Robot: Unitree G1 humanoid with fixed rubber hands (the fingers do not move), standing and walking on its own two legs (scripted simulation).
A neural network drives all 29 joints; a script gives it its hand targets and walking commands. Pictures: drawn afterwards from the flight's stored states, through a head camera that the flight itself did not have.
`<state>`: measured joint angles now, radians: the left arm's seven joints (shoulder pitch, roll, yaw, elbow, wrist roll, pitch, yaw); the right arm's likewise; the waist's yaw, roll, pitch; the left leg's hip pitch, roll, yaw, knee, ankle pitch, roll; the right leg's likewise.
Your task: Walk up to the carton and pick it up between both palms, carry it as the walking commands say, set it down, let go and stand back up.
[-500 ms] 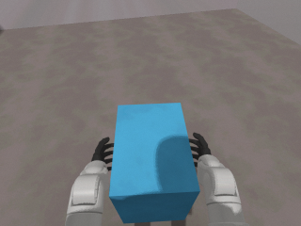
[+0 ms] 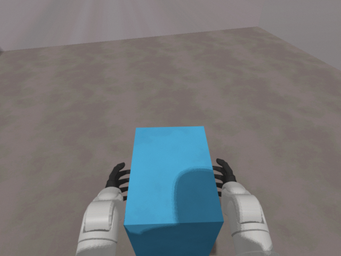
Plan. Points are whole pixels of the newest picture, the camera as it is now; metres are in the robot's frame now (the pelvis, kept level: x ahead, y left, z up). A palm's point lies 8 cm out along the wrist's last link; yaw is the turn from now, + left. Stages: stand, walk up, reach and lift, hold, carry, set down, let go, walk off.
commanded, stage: carry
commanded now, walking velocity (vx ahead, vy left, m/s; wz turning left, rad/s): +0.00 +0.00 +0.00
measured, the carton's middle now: (171, 193) +0.31 +0.00 -0.02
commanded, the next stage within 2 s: hold in 1.18 s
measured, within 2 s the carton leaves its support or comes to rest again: neither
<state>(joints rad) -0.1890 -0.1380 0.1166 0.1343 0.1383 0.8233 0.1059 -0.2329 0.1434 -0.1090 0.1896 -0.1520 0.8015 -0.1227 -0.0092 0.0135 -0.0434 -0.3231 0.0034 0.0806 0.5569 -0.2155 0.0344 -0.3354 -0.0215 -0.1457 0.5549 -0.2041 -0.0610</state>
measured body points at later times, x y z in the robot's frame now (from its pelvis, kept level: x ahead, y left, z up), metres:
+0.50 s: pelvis -0.01 +0.00 +0.00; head -0.03 +0.00 +0.45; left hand +0.28 +0.14 +0.03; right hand +0.28 -0.14 +0.03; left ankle +0.05 +0.10 -0.73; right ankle +0.06 -0.08 -0.73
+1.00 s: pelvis -0.03 +0.00 +0.00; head -0.04 -0.01 +0.45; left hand +0.27 +0.14 +0.02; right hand +0.27 -0.13 +0.02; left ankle +0.05 +0.10 -0.73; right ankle +0.06 -0.08 -0.73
